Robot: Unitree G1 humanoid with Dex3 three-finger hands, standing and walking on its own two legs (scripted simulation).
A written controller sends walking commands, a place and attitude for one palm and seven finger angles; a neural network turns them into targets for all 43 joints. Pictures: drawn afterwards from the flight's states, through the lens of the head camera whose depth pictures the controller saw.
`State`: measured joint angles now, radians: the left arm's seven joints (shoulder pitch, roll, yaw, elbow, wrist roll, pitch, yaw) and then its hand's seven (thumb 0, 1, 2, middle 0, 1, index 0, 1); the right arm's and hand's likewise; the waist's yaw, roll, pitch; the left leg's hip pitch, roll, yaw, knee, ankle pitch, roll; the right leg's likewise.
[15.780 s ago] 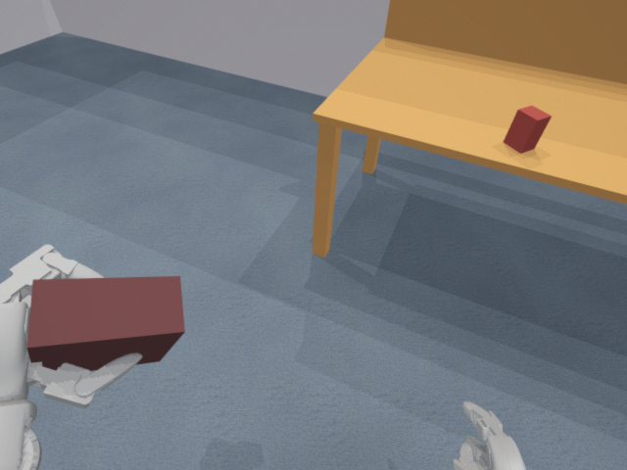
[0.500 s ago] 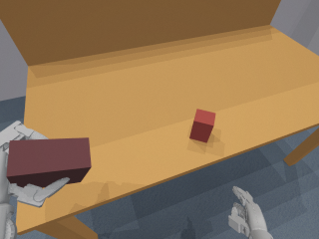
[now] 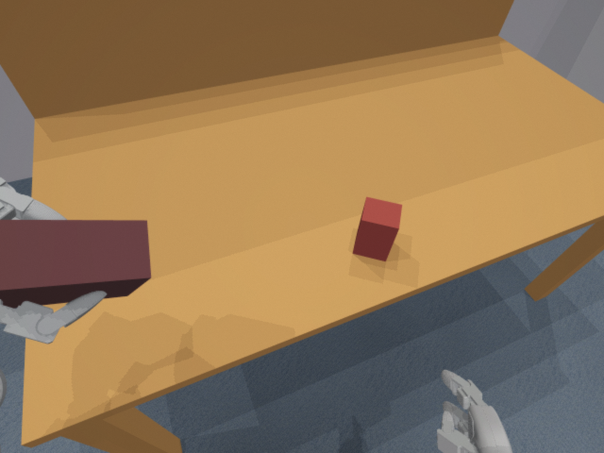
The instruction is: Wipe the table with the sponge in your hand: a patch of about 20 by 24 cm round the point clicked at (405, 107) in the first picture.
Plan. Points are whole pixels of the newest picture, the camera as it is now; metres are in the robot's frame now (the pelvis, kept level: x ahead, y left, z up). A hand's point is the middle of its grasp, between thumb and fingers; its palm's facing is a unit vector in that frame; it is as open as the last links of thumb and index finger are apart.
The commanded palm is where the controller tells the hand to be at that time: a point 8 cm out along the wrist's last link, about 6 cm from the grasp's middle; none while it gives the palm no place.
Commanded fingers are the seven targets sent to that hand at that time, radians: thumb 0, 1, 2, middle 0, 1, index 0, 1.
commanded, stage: come to a stop and stand still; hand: left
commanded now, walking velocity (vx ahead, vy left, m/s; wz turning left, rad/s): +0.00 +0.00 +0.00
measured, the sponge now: (94, 264) +0.26 +0.24 +0.16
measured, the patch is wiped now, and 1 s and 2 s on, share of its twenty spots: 0.00 0.00 0.00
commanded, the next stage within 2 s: look again from close up in 0.60 s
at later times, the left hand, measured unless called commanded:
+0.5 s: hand (29, 285) +0.23 +0.29 +0.15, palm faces +0.36 -0.86 -0.37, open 9.9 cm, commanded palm +0.17 +0.32 +0.18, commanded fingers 0.00 0.10 1.30 -1.20 -1.60 -1.20 -1.60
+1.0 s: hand (52, 299) +0.22 +0.26 +0.15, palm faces +0.35 -0.85 -0.39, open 9.9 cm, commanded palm +0.16 +0.30 +0.18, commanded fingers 0.00 0.10 1.30 -1.20 -1.60 -1.20 -1.60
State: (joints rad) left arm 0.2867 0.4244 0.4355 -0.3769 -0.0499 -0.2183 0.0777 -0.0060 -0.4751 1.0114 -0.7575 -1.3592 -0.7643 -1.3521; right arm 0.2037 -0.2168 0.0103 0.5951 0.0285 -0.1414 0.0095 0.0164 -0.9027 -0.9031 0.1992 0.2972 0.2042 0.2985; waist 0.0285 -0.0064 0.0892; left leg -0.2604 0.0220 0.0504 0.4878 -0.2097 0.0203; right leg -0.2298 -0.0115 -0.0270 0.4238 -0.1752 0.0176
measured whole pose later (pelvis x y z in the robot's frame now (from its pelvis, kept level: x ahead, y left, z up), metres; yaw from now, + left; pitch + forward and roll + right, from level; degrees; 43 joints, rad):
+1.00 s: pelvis +0.00 +0.02 +0.00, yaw +1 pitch -1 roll -2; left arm 0.43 0.37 0.35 -0.43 -0.02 -0.24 0.07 -0.01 -0.47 1.01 -0.75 -1.36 -0.76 -1.35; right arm 0.23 -0.21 0.02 0.57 0.01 -0.14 -0.03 0.02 -0.90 -0.90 0.20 0.30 0.20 0.30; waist 0.01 -0.02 0.05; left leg -0.25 0.00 0.04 0.48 -0.21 0.04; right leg -0.20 -0.03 -0.04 0.39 -0.16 0.04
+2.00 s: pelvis +0.03 -0.04 +0.00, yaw +1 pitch +0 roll -1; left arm 0.48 0.39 0.36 -0.49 -0.08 -0.14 0.07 -0.01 -0.47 1.02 -0.75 -1.36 -0.76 -1.35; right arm 0.21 -0.21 0.00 0.58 0.03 -0.09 -0.03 0.02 -0.90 -0.90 0.20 0.30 0.20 0.30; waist -0.02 -0.01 0.03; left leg -0.25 0.09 0.01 0.53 -0.27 -0.04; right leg -0.22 0.05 -0.06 0.46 -0.24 -0.05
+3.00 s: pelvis +0.00 +0.02 +0.00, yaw +2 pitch -2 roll -2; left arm 0.42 0.38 0.36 -0.47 -0.02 -0.26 0.09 -0.01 -0.47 1.02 -0.75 -1.36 -0.76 -1.35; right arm 0.20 -0.20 0.02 0.59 0.00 -0.17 -0.03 0.02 -0.90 -0.90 0.20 0.30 0.20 0.30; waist 0.03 -0.04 0.08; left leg -0.25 -0.02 0.03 0.48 -0.20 0.05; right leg -0.19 -0.04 -0.04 0.38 -0.16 0.05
